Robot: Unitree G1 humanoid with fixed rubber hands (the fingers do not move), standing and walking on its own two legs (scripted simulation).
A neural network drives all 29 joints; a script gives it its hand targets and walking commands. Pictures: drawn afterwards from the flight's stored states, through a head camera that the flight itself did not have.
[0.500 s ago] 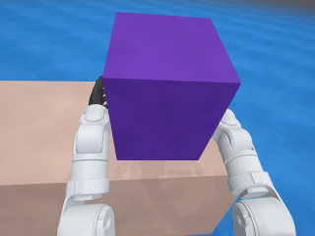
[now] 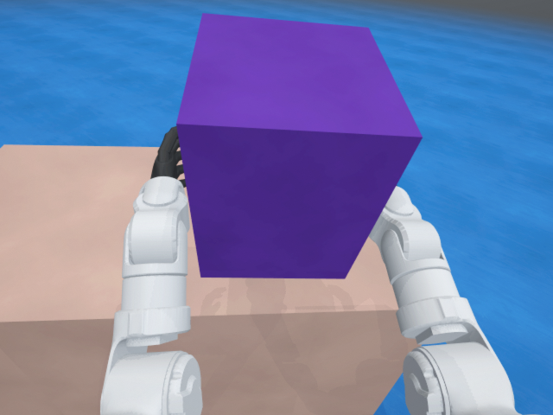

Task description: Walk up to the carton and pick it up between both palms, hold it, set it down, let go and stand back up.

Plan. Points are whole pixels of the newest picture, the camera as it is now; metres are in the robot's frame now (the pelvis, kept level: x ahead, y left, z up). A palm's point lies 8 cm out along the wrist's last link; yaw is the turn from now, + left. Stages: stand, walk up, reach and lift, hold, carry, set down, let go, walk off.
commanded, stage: hold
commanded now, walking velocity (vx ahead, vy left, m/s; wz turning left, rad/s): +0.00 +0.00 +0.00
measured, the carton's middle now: (280, 158) +0.36 +0.00 +0.25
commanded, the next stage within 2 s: set down in 1.52 s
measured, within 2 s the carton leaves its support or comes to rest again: neither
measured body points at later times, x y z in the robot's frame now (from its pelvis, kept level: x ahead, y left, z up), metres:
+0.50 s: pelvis +0.00 +0.00 +0.00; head -0.05 +0.03 +0.45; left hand +0.38 +0.15 +0.21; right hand +0.38 -0.15 +0.20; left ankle +0.03 +0.12 -0.75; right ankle +0.04 -0.12 -0.75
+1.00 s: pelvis +0.01 +0.00 +0.00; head -0.04 +0.03 +0.45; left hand +0.38 +0.15 +0.20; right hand +0.38 -0.14 +0.20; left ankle +0.03 +0.12 -0.75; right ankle +0.04 -0.12 -0.75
